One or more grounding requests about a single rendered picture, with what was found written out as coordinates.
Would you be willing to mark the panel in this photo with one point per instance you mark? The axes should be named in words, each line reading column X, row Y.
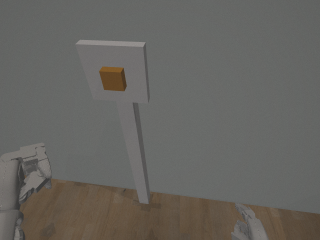
column 132, row 56

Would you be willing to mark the left robot forearm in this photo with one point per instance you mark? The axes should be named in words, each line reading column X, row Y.
column 10, row 221

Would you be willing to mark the button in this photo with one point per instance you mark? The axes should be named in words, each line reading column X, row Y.
column 113, row 78

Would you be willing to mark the robot left hand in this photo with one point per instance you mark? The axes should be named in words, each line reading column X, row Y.
column 36, row 167

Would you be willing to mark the robot right hand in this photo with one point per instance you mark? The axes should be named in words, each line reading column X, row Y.
column 253, row 230

